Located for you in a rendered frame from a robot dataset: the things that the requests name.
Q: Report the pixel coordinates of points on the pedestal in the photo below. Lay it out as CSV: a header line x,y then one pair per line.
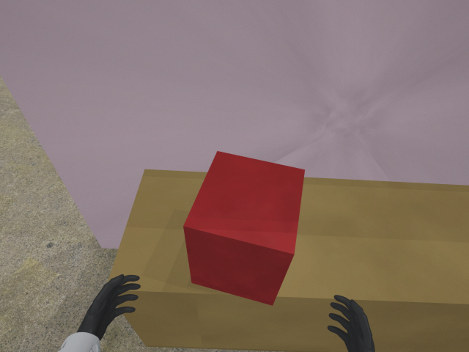
x,y
399,250

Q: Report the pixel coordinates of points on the carton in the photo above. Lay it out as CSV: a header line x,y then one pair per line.
x,y
241,231

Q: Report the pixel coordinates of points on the robot left hand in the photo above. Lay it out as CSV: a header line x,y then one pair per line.
x,y
103,309

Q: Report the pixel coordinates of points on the robot left forearm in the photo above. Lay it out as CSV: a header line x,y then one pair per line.
x,y
81,342

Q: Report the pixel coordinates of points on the robot right hand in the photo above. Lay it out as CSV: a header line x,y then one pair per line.
x,y
359,336

